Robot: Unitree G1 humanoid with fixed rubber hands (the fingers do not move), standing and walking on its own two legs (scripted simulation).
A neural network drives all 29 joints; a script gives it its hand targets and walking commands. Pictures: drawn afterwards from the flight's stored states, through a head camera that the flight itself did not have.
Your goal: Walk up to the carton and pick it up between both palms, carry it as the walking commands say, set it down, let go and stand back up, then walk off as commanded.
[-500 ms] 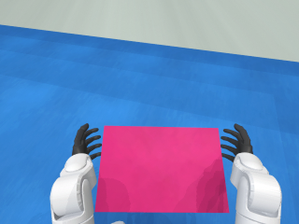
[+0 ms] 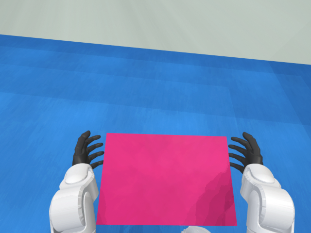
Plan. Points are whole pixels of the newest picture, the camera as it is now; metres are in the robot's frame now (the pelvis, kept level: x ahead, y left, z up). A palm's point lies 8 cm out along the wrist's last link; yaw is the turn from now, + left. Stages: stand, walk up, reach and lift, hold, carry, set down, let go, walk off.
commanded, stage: carry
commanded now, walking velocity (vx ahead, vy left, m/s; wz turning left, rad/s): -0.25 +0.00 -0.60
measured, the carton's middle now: (164, 177) +0.26 +0.01 +0.00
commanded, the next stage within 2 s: none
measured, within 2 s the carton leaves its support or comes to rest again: neither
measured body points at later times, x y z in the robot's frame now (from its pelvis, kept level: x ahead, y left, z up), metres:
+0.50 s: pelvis -0.19 -0.07 -0.01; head -0.17 -0.09 +0.43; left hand +0.12 +0.03 +0.07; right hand +0.01 -0.33 +0.07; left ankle -0.19 +0.09 -0.69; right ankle -0.10 -0.17 -0.75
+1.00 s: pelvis -0.34 -0.07 -0.01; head -0.35 -0.06 +0.44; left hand -0.03 -0.01 +0.08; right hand -0.20 -0.35 +0.07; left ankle -0.26 +0.06 -0.75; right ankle -0.38 -0.18 -0.75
